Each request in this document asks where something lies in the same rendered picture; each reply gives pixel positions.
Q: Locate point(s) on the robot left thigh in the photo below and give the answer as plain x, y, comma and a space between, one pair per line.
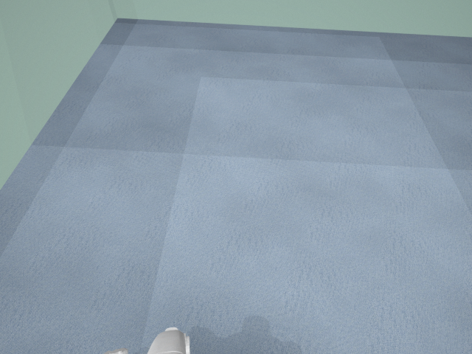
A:
170, 342

